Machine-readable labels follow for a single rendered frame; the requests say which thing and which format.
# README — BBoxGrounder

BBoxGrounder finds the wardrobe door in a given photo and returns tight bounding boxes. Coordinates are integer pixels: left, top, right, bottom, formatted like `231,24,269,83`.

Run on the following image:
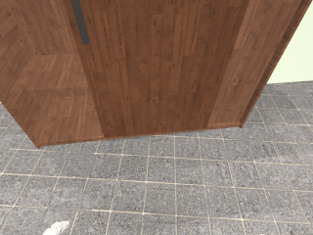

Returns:
63,0,249,138
208,0,301,124

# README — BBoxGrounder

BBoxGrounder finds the handle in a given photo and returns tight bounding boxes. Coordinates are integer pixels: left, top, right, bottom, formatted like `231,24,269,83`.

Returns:
70,0,90,45

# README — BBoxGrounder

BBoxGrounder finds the robot left hand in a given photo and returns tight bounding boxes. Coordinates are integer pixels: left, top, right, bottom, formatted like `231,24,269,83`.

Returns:
42,220,69,235

